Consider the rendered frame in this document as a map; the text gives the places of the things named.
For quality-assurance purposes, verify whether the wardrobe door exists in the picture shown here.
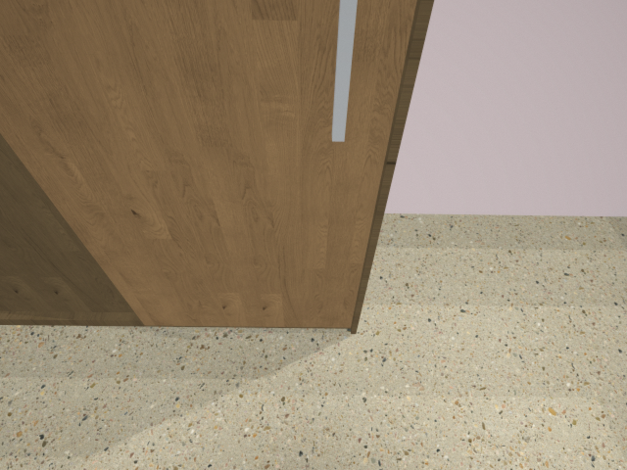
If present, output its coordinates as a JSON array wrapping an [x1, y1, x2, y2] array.
[[0, 133, 134, 312], [0, 0, 417, 328]]

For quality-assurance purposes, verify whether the handle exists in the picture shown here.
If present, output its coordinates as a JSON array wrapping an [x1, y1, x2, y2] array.
[[332, 0, 358, 142]]

